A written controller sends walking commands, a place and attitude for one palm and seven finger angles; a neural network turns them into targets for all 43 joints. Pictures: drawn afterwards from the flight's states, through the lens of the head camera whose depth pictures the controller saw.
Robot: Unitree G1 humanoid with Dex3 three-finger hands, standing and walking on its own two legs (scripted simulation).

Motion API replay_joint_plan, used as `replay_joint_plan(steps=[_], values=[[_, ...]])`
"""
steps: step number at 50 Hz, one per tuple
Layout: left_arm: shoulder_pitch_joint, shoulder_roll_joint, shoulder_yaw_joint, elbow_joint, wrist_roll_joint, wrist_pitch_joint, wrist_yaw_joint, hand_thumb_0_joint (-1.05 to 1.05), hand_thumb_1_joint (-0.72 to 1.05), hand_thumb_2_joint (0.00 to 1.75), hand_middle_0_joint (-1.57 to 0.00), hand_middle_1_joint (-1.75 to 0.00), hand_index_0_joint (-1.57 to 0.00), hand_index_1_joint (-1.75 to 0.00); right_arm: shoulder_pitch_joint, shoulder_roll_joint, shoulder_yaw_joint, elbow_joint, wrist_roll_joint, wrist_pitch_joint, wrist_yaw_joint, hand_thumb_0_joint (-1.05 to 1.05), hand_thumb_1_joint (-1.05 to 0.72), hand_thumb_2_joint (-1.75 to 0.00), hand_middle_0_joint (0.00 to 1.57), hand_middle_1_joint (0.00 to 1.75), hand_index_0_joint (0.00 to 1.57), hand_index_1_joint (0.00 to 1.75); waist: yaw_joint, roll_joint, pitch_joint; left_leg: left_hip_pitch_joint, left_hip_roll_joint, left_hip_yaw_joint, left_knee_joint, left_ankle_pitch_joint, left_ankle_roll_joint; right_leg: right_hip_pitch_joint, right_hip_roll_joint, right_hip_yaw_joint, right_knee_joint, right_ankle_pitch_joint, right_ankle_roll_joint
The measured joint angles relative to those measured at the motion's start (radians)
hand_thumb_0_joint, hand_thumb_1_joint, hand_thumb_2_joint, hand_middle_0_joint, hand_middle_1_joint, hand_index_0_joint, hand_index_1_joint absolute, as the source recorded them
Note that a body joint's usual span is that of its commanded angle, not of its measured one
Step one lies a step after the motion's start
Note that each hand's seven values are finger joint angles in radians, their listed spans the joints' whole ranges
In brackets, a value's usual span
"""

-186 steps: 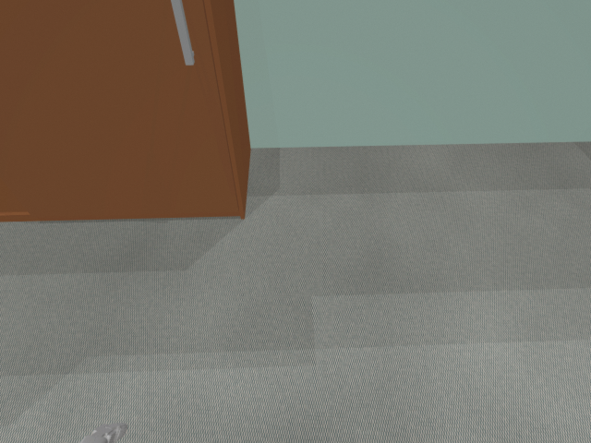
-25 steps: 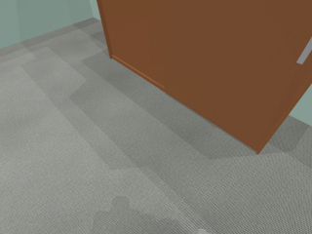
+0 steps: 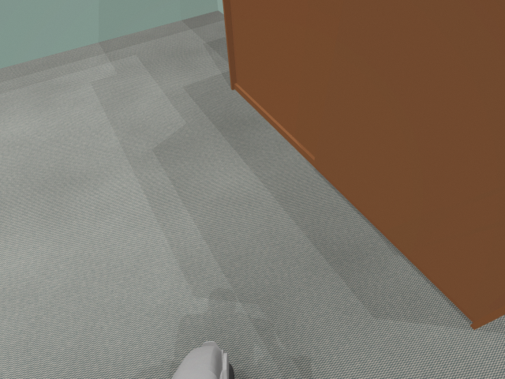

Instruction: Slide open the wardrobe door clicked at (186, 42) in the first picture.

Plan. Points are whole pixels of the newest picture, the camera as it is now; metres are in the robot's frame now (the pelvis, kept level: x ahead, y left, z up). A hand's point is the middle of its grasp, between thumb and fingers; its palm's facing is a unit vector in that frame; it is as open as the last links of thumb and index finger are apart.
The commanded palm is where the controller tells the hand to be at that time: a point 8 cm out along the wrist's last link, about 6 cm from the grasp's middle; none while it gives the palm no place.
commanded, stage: walk to a spot facing it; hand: right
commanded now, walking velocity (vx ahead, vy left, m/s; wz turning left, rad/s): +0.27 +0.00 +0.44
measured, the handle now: out of the picture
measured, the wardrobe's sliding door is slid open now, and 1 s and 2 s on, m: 0.00 0.00 0.00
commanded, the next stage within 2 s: turn to face it in 0.04 s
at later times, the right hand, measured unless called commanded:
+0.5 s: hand (348, 319) +0.27 -0.16 -0.18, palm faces +0.10 +0.98 -0.17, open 7.2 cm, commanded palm none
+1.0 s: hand (370, 311) +0.28 -0.20 -0.15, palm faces +0.35 +0.89 -0.28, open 7.4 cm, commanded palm none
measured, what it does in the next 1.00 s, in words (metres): walks ahead, turning right: left foot, then right foot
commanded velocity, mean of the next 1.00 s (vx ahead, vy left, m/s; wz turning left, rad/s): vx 0.02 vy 0.00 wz -0.49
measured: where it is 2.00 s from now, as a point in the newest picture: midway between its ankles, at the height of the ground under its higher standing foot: (245, 378)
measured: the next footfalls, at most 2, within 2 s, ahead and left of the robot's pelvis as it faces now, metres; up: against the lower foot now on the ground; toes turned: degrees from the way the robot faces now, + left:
left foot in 0.12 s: +0.21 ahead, +0.12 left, +0.00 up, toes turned +11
right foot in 0.56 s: +0.29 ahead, -0.09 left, +0.00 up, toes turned -16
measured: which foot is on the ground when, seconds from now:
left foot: up 0.00-0.10, down 0.12-0.56, up 0.58-1.00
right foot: down 0.00-0.12, up 0.14-0.54, down 0.56-1.00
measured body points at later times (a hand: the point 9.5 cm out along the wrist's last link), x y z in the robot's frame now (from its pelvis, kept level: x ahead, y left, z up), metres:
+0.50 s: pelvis +0.19 +0.03 -0.01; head +0.20 +0.01 +0.44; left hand +0.26 +0.27 -0.15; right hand +0.27 -0.21 -0.16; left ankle +0.17 +0.11 -0.74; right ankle +0.25 -0.08 -0.72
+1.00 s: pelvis +0.24 +0.05 +0.00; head +0.28 +0.04 +0.44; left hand +0.38 +0.27 -0.15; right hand +0.26 -0.24 -0.13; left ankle +0.28 +0.18 -0.72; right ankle +0.25 -0.08 -0.74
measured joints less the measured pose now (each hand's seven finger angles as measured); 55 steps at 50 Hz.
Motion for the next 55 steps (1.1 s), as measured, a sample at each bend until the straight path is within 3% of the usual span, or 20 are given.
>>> replay_joint_plan(steps=[4,6,7,9,11,14,18,26,27,28,29,31,33,35,41,48,51,52,55], values=[[0.041,-0.002,0.002,0.025,-0.001,0.016,-0.004,0.00,0.91,0.89,-0.20,-0.30,-0.20,-0.30,-0.057,0.002,0.007,-0.025,0.001,-0.024,0.002,0.01,-0.93,-0.90,0.20,0.30,0.20,0.30,0.018,-0.032,0.032,0.074,-0.056,0.045,-0.133,-0.042,0.048,0.041,-0.048,-0.031,0.097,-0.103,0.046],[0.061,-0.010,0.002,0.037,-0.011,0.030,-0.012,0.00,0.90,0.89,-0.20,-0.30,-0.20,-0.30,-0.065,-0.011,0.008,-0.045,-0.001,-0.058,0.000,0.01,-0.92,-0.90,0.20,0.30,0.20,0.30,0.007,-0.024,0.030,0.135,-0.072,0.058,-0.188,0.027,0.083,-0.020,-0.091,-0.013,0.327,-0.134,0.044],[0.047,-0.008,0.002,0.040,-0.017,0.041,-0.013,0.00,0.90,0.89,-0.20,-0.30,-0.20,-0.30,-0.071,-0.011,0.007,-0.050,0.005,-0.073,-0.006,0.01,-0.92,-0.90,0.20,0.30,0.20,0.30,0.000,-0.029,0.038,0.125,-0.079,0.058,-0.137,0.010,0.097,-0.097,-0.102,0.055,0.518,-0.143,0.037],[-0.006,0.001,0.007,0.034,-0.022,0.057,-0.011,0.00,0.90,0.89,-0.20,-0.30,-0.20,-0.30,-0.073,-0.011,0.010,-0.054,0.017,-0.085,-0.019,0.00,-0.92,-0.90,0.20,0.30,0.20,0.30,0.001,-0.036,0.048,0.146,-0.096,0.054,-0.101,-0.063,0.107,-0.258,-0.080,0.194,0.825,-0.131,0.024],[-0.067,0.011,0.011,0.011,-0.018,0.060,-0.005,0.01,0.90,0.89,-0.20,-0.30,-0.20,-0.30,-0.065,-0.006,0.018,-0.043,0.021,-0.083,-0.035,0.00,-0.92,-0.90,0.20,0.30,0.20,0.30,0.006,-0.040,0.041,0.197,-0.109,0.051,-0.146,-0.083,0.099,-0.389,-0.067,0.257,0.950,-0.069,0.014],[-0.148,0.026,0.011,-0.039,-0.012,0.061,0.001,0.00,0.91,0.89,-0.20,-0.30,-0.20,-0.30,-0.048,0.012,0.032,-0.018,0.020,-0.081,-0.053,0.00,-0.92,-0.90,0.20,0.30,0.20,0.30,0.021,-0.050,0.010,0.266,-0.117,0.056,-0.240,-0.063,0.086,-0.529,-0.065,0.289,0.897,-0.002,0.015],[-0.207,0.039,0.011,-0.081,-0.011,0.071,0.007,0.01,0.92,0.89,-0.20,-0.30,-0.20,-0.30,-0.039,0.014,0.039,-0.013,0.021,-0.075,-0.064,-0.01,-0.95,-0.90,0.20,0.30,0.20,0.30,0.021,-0.060,-0.028,0.342,-0.111,0.086,-0.313,-0.071,0.080,-0.597,-0.054,0.288,0.714,0.062,0.023],[-0.250,0.064,0.010,-0.110,-0.008,0.100,-0.029,0.00,0.93,0.89,-0.20,-0.30,-0.19,-0.30,-0.019,0.011,0.037,-0.043,0.013,-0.054,-0.061,0.00,-0.94,-0.90,0.20,0.30,0.20,0.30,-0.023,-0.024,-0.023,0.419,-0.059,0.167,-0.258,-0.183,0.032,-0.495,-0.013,0.217,0.424,0.065,0.016],[-0.253,0.066,0.010,-0.120,-0.007,0.100,-0.033,0.00,0.92,0.89,-0.20,-0.30,-0.20,-0.30,-0.010,0.008,0.035,-0.046,0.014,-0.050,-0.060,0.00,-0.93,-0.90,0.20,0.30,0.20,0.30,-0.025,-0.016,-0.019,0.417,-0.045,0.176,-0.223,-0.209,0.023,-0.466,-0.004,0.210,0.376,0.088,0.011],[-0.255,0.069,0.011,-0.130,-0.004,0.096,-0.035,0.00,0.92,0.89,-0.20,-0.30,-0.20,-0.30,0.001,0.003,0.032,-0.048,0.017,-0.044,-0.058,0.00,-0.93,-0.90,0.20,0.30,0.21,0.30,-0.026,-0.006,-0.017,0.403,-0.024,0.181,-0.171,-0.241,0.012,-0.443,0.011,0.205,0.338,0.114,-0.018],[-0.262,0.068,0.012,-0.141,-0.001,0.092,-0.036,0.00,0.92,0.89,-0.20,-0.30,-0.20,-0.30,0.007,-0.004,0.027,-0.048,0.022,-0.034,-0.057,0.00,-0.93,-0.90,0.20,0.30,0.20,0.30,-0.026,0.010,-0.011,0.370,-0.001,0.163,-0.087,-0.268,-0.007,-0.448,0.030,0.202,0.349,0.102,-0.051],[-0.273,0.071,0.008,-0.163,-0.003,0.081,-0.032,0.00,0.91,0.89,-0.20,-0.30,-0.20,-0.30,0.012,-0.016,0.024,-0.050,0.023,-0.008,-0.061,0.00,-0.92,-0.90,0.20,0.30,0.20,0.30,-0.024,0.013,0.002,0.274,-0.008,0.070,0.136,-0.373,-0.036,-0.456,0.047,0.206,0.367,0.074,-0.090],[-0.276,0.072,0.007,-0.175,-0.004,0.076,-0.025,0.00,0.91,0.89,-0.20,-0.30,-0.20,-0.30,0.011,-0.025,0.016,-0.049,0.021,0.008,-0.060,0.00,-0.92,-0.90,0.20,0.30,0.20,0.30,-0.021,0.005,0.009,0.194,-0.022,0.000,0.292,-0.371,-0.052,-0.445,0.058,0.220,0.337,0.081,-0.095],[-0.274,0.072,0.006,-0.178,-0.004,0.077,-0.020,0.00,0.91,0.89,-0.20,-0.30,-0.20,-0.30,0.005,-0.035,0.008,-0.055,0.020,0.012,-0.057,0.01,-0.92,-0.90,0.20,0.30,0.20,0.30,-0.023,-0.001,0.014,0.143,-0.018,-0.045,0.339,-0.321,-0.064,-0.426,0.072,0.235,0.283,0.110,-0.091],[-0.268,0.075,0.010,-0.177,-0.007,0.086,-0.024,0.00,0.90,0.89,-0.20,-0.30,-0.20,-0.30,-0.015,-0.056,-0.004,-0.092,0.020,0.015,-0.054,0.01,-0.91,-0.90,0.20,0.30,0.20,0.30,-0.026,-0.027,0.011,0.107,-0.004,-0.107,0.236,-0.253,-0.090,-0.389,0.095,0.296,0.168,0.175,-0.088],[-0.264,0.095,0.032,-0.184,-0.005,0.105,-0.032,0.00,0.90,0.89,-0.20,-0.30,-0.20,-0.30,-0.060,-0.053,0.003,-0.133,0.026,0.017,-0.058,0.01,-0.91,-0.90,0.20,0.30,0.20,0.30,-0.004,-0.055,0.006,0.178,-0.039,-0.116,0.040,-0.269,-0.092,-0.402,0.113,0.389,0.166,0.194,-0.053],[-0.261,0.115,0.045,-0.190,-0.007,0.119,-0.035,0.00,0.90,0.89,-0.20,-0.30,-0.20,-0.30,-0.066,-0.042,0.015,-0.158,0.030,0.003,-0.057,0.01,-0.91,-0.90,0.20,0.30,0.20,0.30,0.000,-0.070,-0.003,0.263,-0.064,-0.102,-0.148,-0.193,-0.081,-0.430,0.127,0.433,0.206,0.186,-0.027],[-0.256,0.122,0.050,-0.195,-0.011,0.124,-0.036,0.00,0.90,0.89,-0.20,-0.30,-0.20,-0.30,-0.059,-0.040,0.020,-0.170,0.027,-0.006,-0.057,0.01,-0.91,-0.90,0.20,0.30,0.20,0.30,-0.003,-0.068,-0.011,0.294,-0.061,-0.098,-0.229,-0.147,-0.059,-0.450,0.136,0.440,0.239,0.171,-0.019],[-0.263,0.150,0.070,-0.191,-0.007,0.144,-0.036,0.00,0.90,0.89,-0.20,-0.30,-0.20,-0.30,-0.042,-0.013,0.036,-0.178,0.016,-0.013,-0.060,0.00,-0.91,-0.90,0.20,0.30,0.20,0.30,-0.006,-0.088,-0.008,0.301,-0.049,-0.055,-0.202,-0.139,-0.005,-0.542,0.145,0.426,0.518,-0.044,0.001]])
